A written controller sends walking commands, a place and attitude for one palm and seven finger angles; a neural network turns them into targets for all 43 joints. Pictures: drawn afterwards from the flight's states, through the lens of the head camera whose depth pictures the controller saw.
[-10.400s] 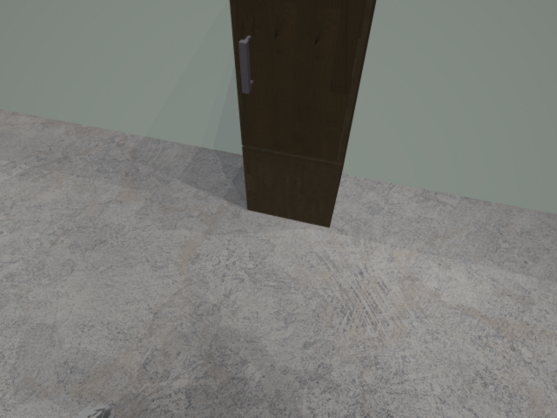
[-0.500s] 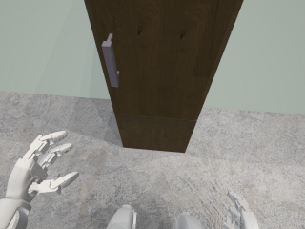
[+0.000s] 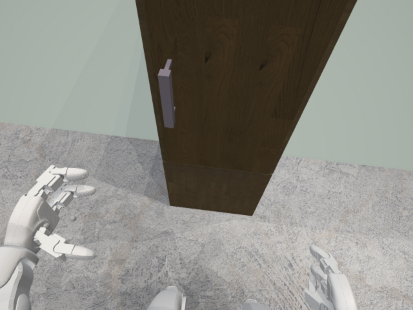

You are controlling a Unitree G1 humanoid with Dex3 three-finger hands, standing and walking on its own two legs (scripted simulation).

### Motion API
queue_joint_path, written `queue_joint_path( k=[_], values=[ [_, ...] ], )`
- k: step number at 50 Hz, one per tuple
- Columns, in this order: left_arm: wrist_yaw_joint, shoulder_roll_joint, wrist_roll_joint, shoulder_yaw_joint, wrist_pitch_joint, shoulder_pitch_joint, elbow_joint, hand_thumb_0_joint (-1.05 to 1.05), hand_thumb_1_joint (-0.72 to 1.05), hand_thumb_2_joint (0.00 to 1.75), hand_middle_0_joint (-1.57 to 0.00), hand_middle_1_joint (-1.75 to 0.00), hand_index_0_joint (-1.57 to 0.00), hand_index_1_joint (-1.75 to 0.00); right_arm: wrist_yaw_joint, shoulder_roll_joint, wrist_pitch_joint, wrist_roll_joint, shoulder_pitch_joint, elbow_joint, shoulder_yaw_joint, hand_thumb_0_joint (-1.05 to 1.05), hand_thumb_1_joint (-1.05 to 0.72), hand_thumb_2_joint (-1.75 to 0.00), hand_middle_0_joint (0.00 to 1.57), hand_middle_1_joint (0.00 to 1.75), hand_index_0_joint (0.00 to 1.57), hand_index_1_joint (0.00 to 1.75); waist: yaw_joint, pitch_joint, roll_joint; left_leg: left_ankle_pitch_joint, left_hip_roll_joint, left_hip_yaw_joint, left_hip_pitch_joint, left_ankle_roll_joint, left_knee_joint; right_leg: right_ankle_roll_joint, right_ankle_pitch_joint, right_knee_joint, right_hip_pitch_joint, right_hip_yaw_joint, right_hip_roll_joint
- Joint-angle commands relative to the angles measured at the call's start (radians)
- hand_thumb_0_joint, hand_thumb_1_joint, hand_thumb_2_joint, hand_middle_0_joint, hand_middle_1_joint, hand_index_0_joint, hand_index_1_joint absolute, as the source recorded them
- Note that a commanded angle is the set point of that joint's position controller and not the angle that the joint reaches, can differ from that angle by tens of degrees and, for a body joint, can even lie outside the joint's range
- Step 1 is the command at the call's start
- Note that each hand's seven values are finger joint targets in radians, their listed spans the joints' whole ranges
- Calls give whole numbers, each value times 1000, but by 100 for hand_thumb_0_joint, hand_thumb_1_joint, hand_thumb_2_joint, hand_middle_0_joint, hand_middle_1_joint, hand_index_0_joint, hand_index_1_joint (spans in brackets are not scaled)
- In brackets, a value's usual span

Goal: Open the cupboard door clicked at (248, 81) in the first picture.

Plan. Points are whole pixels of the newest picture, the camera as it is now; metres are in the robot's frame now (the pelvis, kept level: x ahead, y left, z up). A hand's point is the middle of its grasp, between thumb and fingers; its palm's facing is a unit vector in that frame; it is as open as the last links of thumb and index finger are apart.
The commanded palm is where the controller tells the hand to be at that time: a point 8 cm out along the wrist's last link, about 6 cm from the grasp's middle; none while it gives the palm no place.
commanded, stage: raise the hand with hooked fingers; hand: left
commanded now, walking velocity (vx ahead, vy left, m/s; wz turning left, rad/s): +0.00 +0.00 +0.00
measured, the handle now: (169, 95) +0.58 +0.14 +0.06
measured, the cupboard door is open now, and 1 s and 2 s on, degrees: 0 0 0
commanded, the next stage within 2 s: move the hooked fingers beside the handle in 0.84 s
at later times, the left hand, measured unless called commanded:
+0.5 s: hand (69, 187) +0.30 +0.27 +0.08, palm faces -0.04 -1.00 -0.04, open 14.0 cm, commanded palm +0.27 +0.31 +0.08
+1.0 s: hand (76, 191) +0.29 +0.25 +0.08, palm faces -0.03 -1.00 -0.05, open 14.0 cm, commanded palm +0.28 +0.30 +0.08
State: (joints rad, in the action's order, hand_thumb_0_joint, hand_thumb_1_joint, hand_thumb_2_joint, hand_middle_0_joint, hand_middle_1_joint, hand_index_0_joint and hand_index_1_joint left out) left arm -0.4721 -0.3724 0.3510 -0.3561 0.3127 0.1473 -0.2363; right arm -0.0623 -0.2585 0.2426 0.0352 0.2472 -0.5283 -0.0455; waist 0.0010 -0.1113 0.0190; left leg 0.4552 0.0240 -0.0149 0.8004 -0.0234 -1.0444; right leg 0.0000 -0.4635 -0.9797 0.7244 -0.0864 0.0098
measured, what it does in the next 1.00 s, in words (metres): stands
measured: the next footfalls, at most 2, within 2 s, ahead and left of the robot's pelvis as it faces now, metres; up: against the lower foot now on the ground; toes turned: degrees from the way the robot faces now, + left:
none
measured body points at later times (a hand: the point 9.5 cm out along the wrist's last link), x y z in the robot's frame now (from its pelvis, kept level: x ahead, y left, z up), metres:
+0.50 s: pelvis +0.01 -0.01 +0.01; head +0.06 +0.00 +0.46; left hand +0.29 +0.32 +0.08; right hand +0.15 -0.26 -0.07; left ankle +0.03 +0.10 -0.67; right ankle +0.01 -0.13 -0.67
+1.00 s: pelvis +0.00 -0.02 +0.01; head +0.06 -0.01 +0.46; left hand +0.29 +0.31 +0.08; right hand +0.16 -0.27 -0.07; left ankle +0.03 +0.10 -0.67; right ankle +0.01 -0.13 -0.67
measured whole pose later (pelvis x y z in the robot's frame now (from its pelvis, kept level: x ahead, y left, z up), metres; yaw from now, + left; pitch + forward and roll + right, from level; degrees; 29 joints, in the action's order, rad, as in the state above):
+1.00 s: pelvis +0.00 -0.02 +0.01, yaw +0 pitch +11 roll -2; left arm -0.56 -0.42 0.37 -0.43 0.29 -0.03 -0.45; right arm -0.08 -0.28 0.20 0.04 0.28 -0.54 -0.05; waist -0.01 -0.10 0.03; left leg 0.43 0.04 -0.01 0.74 0.00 -0.97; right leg -0.02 -0.44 -0.92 0.68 -0.08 -0.01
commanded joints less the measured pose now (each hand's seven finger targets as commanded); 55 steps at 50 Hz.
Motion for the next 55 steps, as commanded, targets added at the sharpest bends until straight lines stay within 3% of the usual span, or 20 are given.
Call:
queue_joint_path(
  k=[1, 4, 7, 15, 18, 20, 22, 26, 29, 30, 34, 37, 39, 43, 47, 51, 52, 53, 55],
  values=[
    [-25, -227, 32, -106, 44, -185, 179, 0, -50, 30, -30, -120, -30, -120, -16, -163, 36, 7, 9, 131, 74, 0, -90, -90, 20, 30, 20, 30, -13, -228, 93, -251, -13, -47, -258, 9, 196, -31, 182, 133, -62, 12, -49],
    [-33, -231, 32, -108, 37, -211, 156, 0, -50, 30, -30, -120, -30, -120, -17, -162, 34, 8, 10, 127, 73, 0, -90, -90, 20, 30, 20, 30, -13, -225, 96, -260, -11, -48, -271, 11, 204, -30, 186, 141, -61, 11, -48],
    [-50, -259, 35, -132, 27, -243, 107, 0, -50, 30, -30, -120, -30, -120, -21, -167, 27, 9, 15, 125, 71, 0, -90, -90, 20, 30, 20, 30, -11, -230, 76, -264, -12, -45, -270, 11, 208, -31, 192, 146, -76, 13, -49],
    [-79, -330, 45, -174, 16, -348, 57, 0, -50, 30, -30, -120, -30, -120, -29, -175, 17, 9, 20, 124, 70, 0, -90, -90, 20, 30, 20, 30, -3, -243, 91, -276, -16, -37, -279, 7, 221, -37, 209, 165, -116, 25, -49],
    [-92, -320, 51, -173, 10, -346, 7, 0, -50, 30, -30, -120, -30, -120, -30, -173, 11, 12, 28, 121, 72, 0, -90, -90, 20, 30, 20, 30, -7, -241, 82, -256, -18, -25, -277, 4, 228, -29, 202, 183, -118, 31, -45],
    [-104, -297, 57, -156, 3, -325, -27, 0, -50, 30, -30, -120, -30, -120, -27, -177, 10, 13, 31, 127, 72, 0, -90, -90, 20, 30, 20, 30, -5, -215, 35, -264, -21, -25, -251, 1, 225, -34, 216, 186, -130, 31, -50],
    [-105, -312, 49, -161, 7, -329, -6, 0, -50, 30, -30, -120, -30, -120, -21, -176, 8, 14, 32, 129, 75, 0, -90, -90, 20, 30, 20, 30, 0, -243, 84, -281, -21, -19, -267, 2, 226, -31, 234, 180, -133, 34, -45],
    [-86, -331, 48, -183, 28, -323, 22, 0, -50, 30, -30, -120, -30, -120, -16, -174, 4, 10, 41, 132, 79, 0, -90, -90, 20, 30, 20, 30, -2, -259, 65, -308, -20, -17, -276, 1, 222, -30, 257, 175, -143, 35, -49],
    [-73, -325, 51, -184, 39, -333, 25, 0, -50, 30, -30, -120, -30, -120, -16, -169, 1, 12, 32, 132, 76, 0, -90, -90, 20, 30, 20, 30, -5, -230, 98, -249, -22, -10, -260, 1, 228, -26, 209, 188, -131, 43, -45],
    [-71, -340, 55, -194, 45, -352, 33, 0, -50, 30, -30, -120, -30, -120, -18, -172, 1, 8, 34, 132, 75, 0, -90, -90, 20, 30, 20, 30, -6, -228, 70, -256, -22, -15, -253, -1, 224, -30, 217, 186, -141, 44, -48],
    [-76, -320, 45, -172, 48, -345, 27, 0, -50, 30, -30, -120, -30, -120, -22, -167, 0, 13, 32, 127, 76, 0, -90, -90, 20, 30, 20, 30, -13, -248, 86, -253, -22, -6, -258, -4, 221, -22, 227, 191, -147, 54, -42],
    [-85, -316, 51, -171, 41, -349, -1, 0, -50, 30, -30, -120, -30, -120, -24, -167, -2, 12, 33, 123, 73, 0, -90, -90, 20, 30, 20, 30, -17, -231, 56, -238, -23, -3, -238, -5, 218, -19, 221, 197, -150, 59, -43],
    [-86, -318, 47, -168, 42, -350, 0, 0, -50, 30, -30, -120, -30, -120, -25, -168, -1, 14, 27, 122, 73, 0, -90, -90, 20, 30, 20, 30, -14, -227, 79, -229, -22, -6, -243, -4, 222, -22, 208, 198, -139, 56, -41],
    [-89, -313, 51, -169, 38, -347, -15, 0, -50, 30, -30, -120, -30, -120, -27, -166, -3, 14, 27, 124, 72, 0, -90, -90, 20, 30, 20, 30, -15, -227, 48, -232, -24, -2, -231, -7, 216, -19, 218, 201, -154, 63, -40],
    [-90, -320, 52, -171, 46, -359, 1, 0, -50, 30, -30, -120, -30, -120, -26, -164, 0, 13, 23, 124, 70, 0, -90, -90, 20, 30, 20, 30, -11, -242, 72, -246, -24, -2, -237, -6, 212, -21, 232, 195, -163, 66, -39],
    [-83, -311, 39, -136, 45, -519, -68, 0, -50, 30, -30, -120, -30, -120, -37, -170, -4, 12, 34, 96, 66, 0, -90, -90, 20, 30, 20, 30, -49, -198, 31, -180, -21, -6, -203, -7, 199, -16, 164, 202, -109, 77, -39],
    [-82, -331, 32, -152, 46, -526, -96, 0, -50, 30, -30, -120, -30, -120, -39, -174, -5, 13, 39, 90, 68, 0, -90, -90, 20, 30, 20, 30, -41, -202, 47, -174, -21, -6, -199, -5, 199, -18, 153, 201, -111, 78, -36],
    [-86, -301, 23, -113, 48, -557, -84, 0, -50, 30, -30, -120, -30, -120, -39, -170, -4, 13, 35, 93, 66, 0, -90, -90, 20, 30, 20, 30, -44, -215, 72, -180, -23, -8, -213, -7, 202, -20, 161, 195, -105, 74, -34],
    [-85, -334, 20, -133, 46, -582, -98, 0, -50, 30, -30, -120, -30, -120, -41, -175, -7, 11, 45, 91, 69, 0, -90, -90, 20, 30, 20, 30, -39, -250, 47, -207, -20, -8, -221, -9, 192, -23, 188, 188, -124, 78, -38]
  ],
)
